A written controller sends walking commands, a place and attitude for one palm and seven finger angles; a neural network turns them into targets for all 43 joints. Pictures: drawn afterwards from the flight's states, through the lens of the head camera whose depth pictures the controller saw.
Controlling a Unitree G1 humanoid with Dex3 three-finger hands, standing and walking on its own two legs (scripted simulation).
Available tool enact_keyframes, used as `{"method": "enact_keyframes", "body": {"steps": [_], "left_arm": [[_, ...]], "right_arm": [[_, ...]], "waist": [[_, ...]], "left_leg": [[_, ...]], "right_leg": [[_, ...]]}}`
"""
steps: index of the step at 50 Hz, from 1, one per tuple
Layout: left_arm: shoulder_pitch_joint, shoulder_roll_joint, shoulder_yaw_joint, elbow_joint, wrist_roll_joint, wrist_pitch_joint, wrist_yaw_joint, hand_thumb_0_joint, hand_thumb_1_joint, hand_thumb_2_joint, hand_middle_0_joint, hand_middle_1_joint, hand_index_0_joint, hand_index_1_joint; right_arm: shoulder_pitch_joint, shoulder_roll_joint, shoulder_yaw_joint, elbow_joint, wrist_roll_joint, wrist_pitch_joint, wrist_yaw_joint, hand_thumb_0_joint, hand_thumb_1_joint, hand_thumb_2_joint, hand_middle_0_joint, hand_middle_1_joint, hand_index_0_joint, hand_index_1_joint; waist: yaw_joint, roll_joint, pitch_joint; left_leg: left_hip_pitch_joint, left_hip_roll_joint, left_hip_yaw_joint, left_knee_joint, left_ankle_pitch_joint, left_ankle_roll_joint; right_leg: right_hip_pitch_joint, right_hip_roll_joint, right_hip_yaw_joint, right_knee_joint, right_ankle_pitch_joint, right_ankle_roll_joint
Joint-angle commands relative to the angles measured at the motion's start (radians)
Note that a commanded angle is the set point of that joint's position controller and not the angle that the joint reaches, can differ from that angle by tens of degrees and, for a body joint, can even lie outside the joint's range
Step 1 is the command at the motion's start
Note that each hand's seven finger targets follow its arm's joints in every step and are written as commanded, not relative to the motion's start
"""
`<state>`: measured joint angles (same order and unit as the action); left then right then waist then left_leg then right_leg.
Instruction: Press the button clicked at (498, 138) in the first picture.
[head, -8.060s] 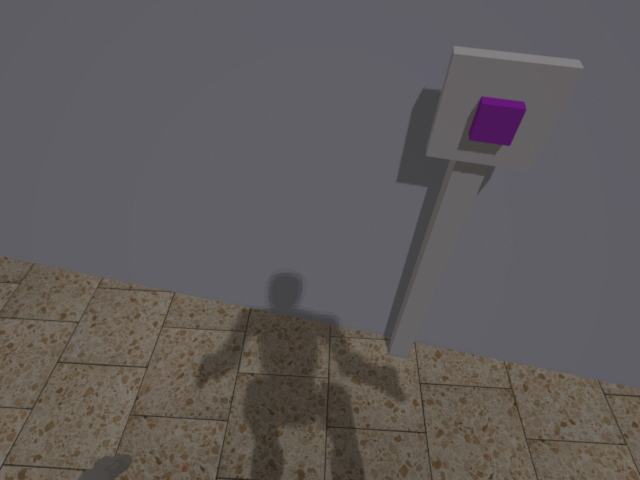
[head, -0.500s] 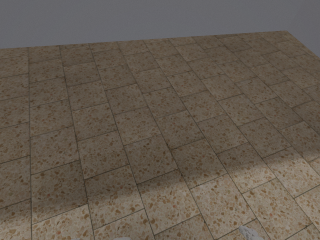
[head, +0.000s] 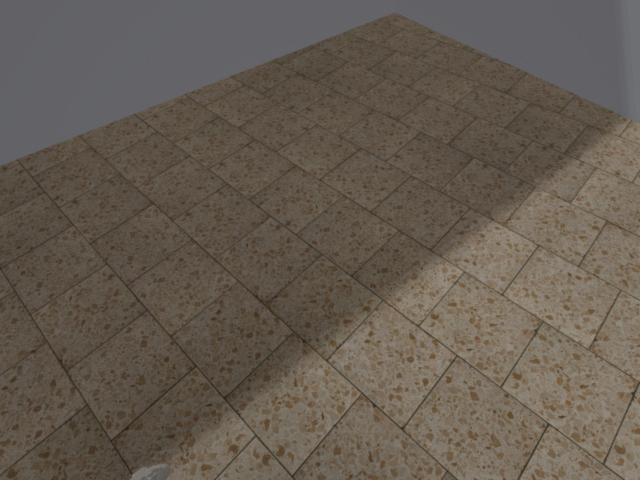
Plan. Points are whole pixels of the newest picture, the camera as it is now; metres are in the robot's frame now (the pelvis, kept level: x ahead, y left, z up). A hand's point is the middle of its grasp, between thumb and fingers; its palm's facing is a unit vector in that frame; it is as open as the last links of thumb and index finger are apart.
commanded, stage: turn to face it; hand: left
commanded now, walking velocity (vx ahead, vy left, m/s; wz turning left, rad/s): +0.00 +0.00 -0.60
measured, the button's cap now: out of the picture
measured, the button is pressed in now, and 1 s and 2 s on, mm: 0 0 0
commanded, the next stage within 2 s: none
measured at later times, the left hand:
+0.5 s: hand out of the picture +0.08 +0.15 -0.14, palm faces -0.16 -0.96 -0.24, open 7.4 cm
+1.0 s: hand (199, 475) +0.15 +0.19 -0.15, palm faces -0.48 -0.84 -0.24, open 7.4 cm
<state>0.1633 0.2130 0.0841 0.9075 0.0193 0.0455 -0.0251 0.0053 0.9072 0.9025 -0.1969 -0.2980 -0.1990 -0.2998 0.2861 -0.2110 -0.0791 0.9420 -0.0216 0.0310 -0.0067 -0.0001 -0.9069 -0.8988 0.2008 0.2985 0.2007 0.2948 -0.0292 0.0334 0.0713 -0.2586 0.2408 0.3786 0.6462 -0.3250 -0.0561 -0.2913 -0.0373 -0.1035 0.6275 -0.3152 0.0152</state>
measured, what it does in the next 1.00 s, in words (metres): steps on the spot, turning right: left foot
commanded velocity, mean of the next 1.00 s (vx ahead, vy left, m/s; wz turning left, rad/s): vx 0.00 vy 0.00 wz -0.60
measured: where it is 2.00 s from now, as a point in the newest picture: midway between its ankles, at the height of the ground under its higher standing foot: outside the picture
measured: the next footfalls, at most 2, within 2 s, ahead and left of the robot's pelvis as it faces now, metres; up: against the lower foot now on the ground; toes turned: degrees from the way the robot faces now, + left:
left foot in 0.70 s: +0.06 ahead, +0.10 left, +0.00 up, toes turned -25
right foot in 1.18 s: -0.11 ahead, -0.11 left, +0.00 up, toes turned -47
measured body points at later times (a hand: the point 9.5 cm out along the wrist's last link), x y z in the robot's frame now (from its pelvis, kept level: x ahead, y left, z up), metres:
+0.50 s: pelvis -0.01 -0.03 +0.02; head +0.01 -0.06 +0.47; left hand +0.09 +0.20 -0.12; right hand +0.04 -0.31 -0.12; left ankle +0.03 +0.12 -0.67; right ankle +0.00 -0.09 -0.72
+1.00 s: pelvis -0.03 +0.02 +0.02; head +0.01 +0.03 +0.47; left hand +0.18 +0.23 -0.13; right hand -0.09 -0.23 -0.11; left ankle +0.03 +0.11 -0.72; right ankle -0.13 -0.10 -0.65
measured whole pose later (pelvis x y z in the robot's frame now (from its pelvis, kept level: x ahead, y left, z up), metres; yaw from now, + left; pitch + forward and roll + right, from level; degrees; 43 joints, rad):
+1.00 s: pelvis -0.03 +0.02 +0.02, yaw -35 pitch +0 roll -2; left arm 0.22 0.29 0.11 0.94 0.02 0.08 -0.03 0.00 0.91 0.90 -0.20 -0.30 -0.20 -0.30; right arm 0.21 -0.18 -0.04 0.88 -0.02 0.02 -0.03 0.00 -0.91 -0.90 0.20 0.30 0.20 0.29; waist 0.02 -0.02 0.06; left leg -0.19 0.09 0.16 0.47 -0.26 0.02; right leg -0.45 -0.02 0.03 1.06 -0.41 0.09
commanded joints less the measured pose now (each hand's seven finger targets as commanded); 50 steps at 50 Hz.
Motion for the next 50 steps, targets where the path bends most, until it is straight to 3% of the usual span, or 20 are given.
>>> {"method": "enact_keyframes", "body": {"steps": [1, 2, 3, 5, 8, 16, 24, 28, 32, 33, 34, 35, 36, 37, 38, 39, 40, 42, 45, 50], "left_arm": [[0.201, 0.293, 0.057, -0.019, -0.007, -0.037, 0.045, 0.0, 0.9, 0.9, -0.2, -0.3, -0.2, -0.3], [0.161, 0.247, 0.054, -0.023, -0.01, -0.034, 0.052, 0.0, 0.9, 0.9, -0.2, -0.3, -0.2, -0.3], [0.094, 0.224, 0.049, -0.034, -0.008, -0.035, 0.054, 0.0, 0.9, 0.9, -0.2, -0.3, -0.2, -0.3], [0.034, 0.166, 0.025, -0.054, -0.012, -0.044, 0.047, 0.0, 0.9, 0.9, -0.2, -0.3, -0.2, -0.3], [0.023, 0.164, 0.022, -0.058, -0.013, -0.052, 0.044, 0.0, 0.9, 0.9, -0.2, -0.3, -0.2, -0.3], [0.1, 0.176, 0.025, -0.031, -0.012, -0.049, 0.038, 0.0, 0.9, 0.9, -0.2, -0.3, -0.2, -0.3], [0.12, 0.191, 0.032, -0.025, -0.004, -0.04, 0.044, 0.0, 0.9, 0.9, -0.2, -0.3, -0.2, -0.3], [0.119, 0.202, 0.033, -0.026, 0.0, -0.032, 0.046, 0.0, 0.9, 0.9, -0.2, -0.3, -0.2, -0.3], [0.076, 0.207, 0.033, -0.031, -0.002, -0.024, 0.041, 0.0, 0.9, 0.9, -0.2, -0.3, -0.2, -0.3], [0.053, 0.209, 0.034, -0.039, -0.005, -0.022, 0.041, 0.0, 0.9, 0.9, -0.2, -0.3, -0.2, -0.3], [0.041, 0.19, 0.03, -0.048, -0.01, -0.02, 0.039, 0.0, 0.9, 0.9, -0.2, -0.3, -0.2, -0.3], [0.048, 0.147, 0.022, -0.059, -0.018, -0.017, 0.032, 0.0, 0.9, 0.9, -0.2, -0.3, -0.2, -0.3], [0.065, 0.123, 0.019, -0.066, -0.016, -0.018, 0.022, 0.0, 0.9, 0.9, -0.2, -0.3, -0.2, -0.3], [0.062, 0.166, 0.032, -0.061, -0.001, -0.015, 0.022, 0.0, 0.9, 0.9, -0.2, -0.3, -0.2, -0.3], [0.104, 0.181, 0.045, -0.032, 0.009, 0.0, 0.022, 0.0, 0.9, 0.9, -0.2, -0.3, -0.2, -0.3], [0.117, 0.175, 0.053, -0.021, 0.013, 0.007, 0.012, 0.0, 0.9, 0.9, -0.2, -0.3, -0.2, -0.3], [0.123, 0.164, 0.051, -0.019, 0.011, 0.012, 0.004, 0.0, 0.9, 0.9, -0.2, -0.3, -0.2, -0.3], [0.108, 0.139, 0.042, -0.027, 0.009, 0.013, -0.005, 0.0, 0.9, 0.9, -0.2, -0.3, -0.2, -0.3], [0.038, 0.113, 0.029, -0.053, 0.003, 0.013, -0.006, 0.0, 0.9, 0.9, -0.2, -0.3, -0.2, -0.3], [-0.045, 0.09, 0.012, -0.082, 0.0, 0.012, -0.01, 0.0, 0.9, 0.9, -0.2, -0.3, -0.2, -0.3]], "right_arm": [[-0.068, -0.083, -0.007, -0.144, 0.007, 0.0, -0.006, 0.0, -0.9, -0.9, 0.2, 0.3, 0.2, 0.3], [-0.088, -0.086, -0.009, -0.136, 0.008, 0.009, -0.009, 0.0, -0.9, -0.9, 0.2, 0.3, 0.2, 0.3], [-0.095, -0.081, -0.01, -0.124, 0.004, 0.011, -0.01, 0.0, -0.9, -0.9, 0.2, 0.3, 0.2, 0.3], [-0.077, -0.102, -0.019, -0.093, -0.005, 0.012, -0.006, 0.0, -0.9, -0.9, 0.2, 0.3, 0.2, 0.3], [-0.026, -0.102, -0.018, -0.064, -0.005, 0.014, -0.006, 0.0, -0.9, -0.9, 0.2, 0.3, 0.2, 0.3], [-0.138, -0.118, -0.011, -0.097, -0.003, 0.013, -0.016, 0.0, -0.9, -0.9, 0.2, 0.3, 0.2, 0.3], [-0.2, -0.117, -0.006, -0.135, 0.006, 0.006, -0.022, 0.0, -0.9, -0.9, 0.2, 0.3, 0.2, 0.3], [-0.211, -0.112, -0.004, -0.148, 0.015, 0.001, -0.026, 0.0, -0.9, -0.9, 0.2, 0.3, 0.2, 0.3], [-0.144, -0.113, -0.006, -0.138, 0.024, -0.007, -0.032, 0.0, -0.9, -0.9, 0.2, 0.3, 0.2, 0.3], [-0.093, -0.114, -0.007, -0.127, 0.025, -0.012, -0.036, 0.0, -0.9, -0.9, 0.2, 0.3, 0.2, 0.3], [-0.059, -0.136, -0.009, -0.115, 0.023, -0.02, -0.042, 0.0, -0.9, -0.9, 0.2, 0.3, 0.2, 0.3], [-0.04, -0.194, -0.017, -0.12, 0.015, -0.029, -0.046, 0.0, -0.9, -0.9, 0.2, 0.3, 0.2, 0.3], [-0.083, -0.259, -0.03, -0.142, 0.008, -0.023, -0.042, 0.0, -0.9, -0.9, 0.2, 0.3, 0.2, 0.3], [-0.126, -0.243, -0.021, -0.169, 0.009, -0.016, -0.036, 0.0, -0.9, -0.9, 0.2, 0.3, 0.2, 0.3], [-0.19, -0.174, -0.004, -0.178, 0.007, -0.019, -0.036, 0.0, -0.9, -0.9, 0.2, 0.3, 0.2, 0.3], [-0.232, -0.159, 0.003, -0.189, 0.003, -0.022, -0.037, 0.0, -0.9, -0.9, 0.2, 0.3, 0.2, 0.3], [-0.24, -0.158, 0.006, -0.192, 0.0, -0.024, -0.035, 0.0, -0.9, -0.9, 0.2, 0.3, 0.2, 0.3], [-0.202, -0.152, 0.007, -0.179, -0.001, -0.029, -0.034, 0.0, -0.9, -0.9, 0.2, 0.3, 0.2, 0.3], [-0.082, -0.164, -0.004, -0.14, -0.003, -0.033, -0.03, 0.0, -0.9, -0.9, 0.2, 0.3, 0.2, 0.3], [-0.006, -0.194, -0.022, -0.102, -0.005, -0.032, -0.024, 0.0, -0.9, -0.9, 0.2, 0.3, 0.2, 0.3]], "waist": [[0.109, -0.31, -0.173], [0.095, -0.262, -0.122], [0.071, -0.279, -0.088], [0.035, -0.214, -0.049], [0.015, -0.163, -0.102], [0.056, -0.129, -0.093], [0.065, -0.123, -0.1], [0.073, -0.127, -0.116], [0.041, -0.144, -0.138], [0.018, -0.148, -0.151], [0.005, -0.119, -0.173], [-0.01, 0.05, -0.186], [0.012, 0.256, -0.137], [0.02, 0.165, -0.089], [0.059, 0.135, -0.053], [0.081, 0.126, -0.028], [0.086, 0.113, -0.008], [0.074, 0.095, -0.01], [0.023, 0.107, -0.031], [-0.017, 0.149, -0.063]], "left_leg": [[-0.361, -0.082, -0.294, 0.483, -0.331, -0.031], [-0.36, -0.065, -0.331, 0.515, -0.249, -0.025], [-0.382, -0.073, -0.346, 0.537, -0.195, -0.029], [-0.353, -0.078, -0.362, 0.539, -0.063, -0.043], [-0.318, -0.101, -0.359, 0.499, 0.0, -0.057], [-0.344, -0.136, -0.398, 0.41, -0.024, -0.064], [-0.27, -0.181, -0.42, 0.262, -0.088, -0.035], [-0.17, -0.218, -0.427, 0.129, -0.118, -0.012], [-0.028, -0.252, -0.424, -0.077, -0.057, 0.012], [0.061, -0.249, -0.419, -0.17, 0.01, 0.02], [0.21, -0.207, -0.443, -0.263, 0.079, 0.042], [0.328, -0.046, -0.602, -0.366, 0.039, 0.089], [0.312, 0.173, -0.784, -0.425, 0.087, 0.161], [0.154, 0.235, -0.763, -0.412, 0.122, 0.211], [0.038, 0.165, -0.671, -0.427, 0.08, 0.198], [-0.019, 0.108, -0.594, -0.425, 0.089, 0.182], [-0.048, 0.067, -0.526, -0.42, 0.094, 0.171], [0.013, 0.028, -0.448, -0.389, 0.167, 0.164], [0.134, 0.047, -0.441, -0.352, 0.264, 0.187], [0.195, 0.102, -0.386, -0.308, 0.405, 0.205]], "right_leg": [[0.278, -0.39, 0.48, -0.28, 0.675, -0.22], [0.209, -0.33, 0.418, -0.287, 0.594, -0.204], [0.19, -0.287, 0.423, -0.292, 0.532, -0.191], [0.14, -0.211, 0.34, -0.293, 0.519, -0.155], [0.178, -0.164, 0.299, -0.283, 0.535, -0.139], [0.215, -0.161, 0.454, -0.299, 0.452, -0.177], [0.204, -0.159, 0.591, -0.3, 0.412, -0.219], [0.172, -0.138, 0.648, -0.285, 0.448, -0.215], [0.117, -0.091, 0.667, -0.259, 0.438, -0.163], [0.072, -0.072, 0.654, -0.237, 0.389, -0.136], [-0.033, -0.013, 0.613, -0.184, 0.314, -0.091], [-0.187, 0.102, 0.489, -0.055, 0.122, -0.042], [-0.331, 0.18, 0.309, 0.19, -0.219, 0.004], [-0.281, 0.111, 0.24, 0.382, -0.218, 0.026], [-0.243, 0.088, 0.235, 0.49, -0.152, 0.042], [-0.221, 0.085, 0.216, 0.574, -0.116, 0.048], [-0.215, 0.074, 0.198, 0.626, -0.086, 0.05], [-0.256, 0.058, 0.162, 0.616, -0.055, 0.06], [-0.288, 0.032, 0.134, 0.512, -0.074, 0.071], [-0.222, -0.005, 0.074, 0.301, -0.137, 0.069]]}}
